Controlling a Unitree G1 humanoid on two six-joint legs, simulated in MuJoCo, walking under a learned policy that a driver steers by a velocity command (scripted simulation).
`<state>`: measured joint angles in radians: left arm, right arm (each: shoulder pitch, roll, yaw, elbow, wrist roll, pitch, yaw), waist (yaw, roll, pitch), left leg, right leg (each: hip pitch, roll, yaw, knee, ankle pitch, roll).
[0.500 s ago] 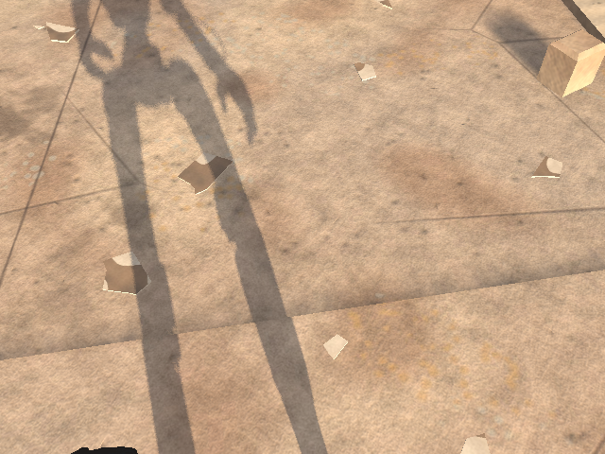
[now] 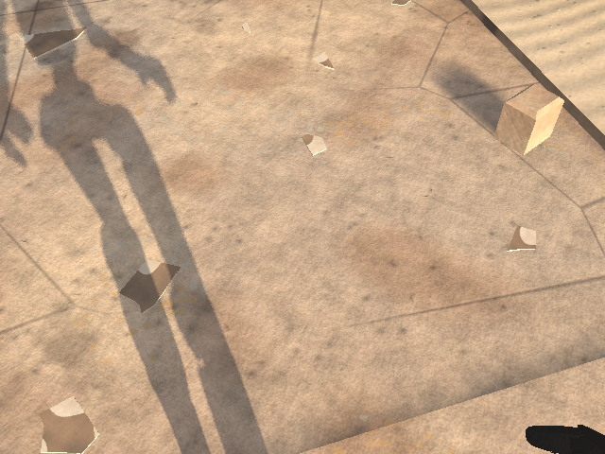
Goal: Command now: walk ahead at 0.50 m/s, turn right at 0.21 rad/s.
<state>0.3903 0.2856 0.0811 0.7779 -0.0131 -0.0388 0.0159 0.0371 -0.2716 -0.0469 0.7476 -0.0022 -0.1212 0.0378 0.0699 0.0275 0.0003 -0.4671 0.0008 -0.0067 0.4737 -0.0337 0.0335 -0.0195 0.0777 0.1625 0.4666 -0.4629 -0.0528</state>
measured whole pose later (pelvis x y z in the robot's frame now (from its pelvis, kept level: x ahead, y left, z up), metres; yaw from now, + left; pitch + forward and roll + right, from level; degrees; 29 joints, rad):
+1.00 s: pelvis +0.43 -0.01 +0.01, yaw +13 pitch +2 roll -3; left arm 0.13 0.27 0.08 0.79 -0.02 -0.02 0.03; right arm 0.17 -0.28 -0.09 0.71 0.01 0.05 0.03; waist 0.01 0.02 0.04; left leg -0.44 0.08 0.01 0.68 -0.19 -0.02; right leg -0.20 -0.06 -0.27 0.51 -0.33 0.00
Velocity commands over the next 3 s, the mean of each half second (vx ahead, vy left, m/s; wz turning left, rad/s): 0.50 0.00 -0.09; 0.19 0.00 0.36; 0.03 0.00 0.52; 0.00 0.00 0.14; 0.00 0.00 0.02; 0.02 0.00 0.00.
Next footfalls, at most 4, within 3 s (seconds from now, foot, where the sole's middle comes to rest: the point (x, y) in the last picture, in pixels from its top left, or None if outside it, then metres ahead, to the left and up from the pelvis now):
0.52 right None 0.46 -0.13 -0.76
1.02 left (280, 450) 0.49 0.13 -0.77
1.46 right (376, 391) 0.64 -0.08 -0.78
1.78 left None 0.47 0.12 -0.76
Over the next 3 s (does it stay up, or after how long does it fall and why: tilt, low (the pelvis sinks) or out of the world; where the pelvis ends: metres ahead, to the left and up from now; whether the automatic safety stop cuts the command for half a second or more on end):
stays up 0.55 -0.03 -0.02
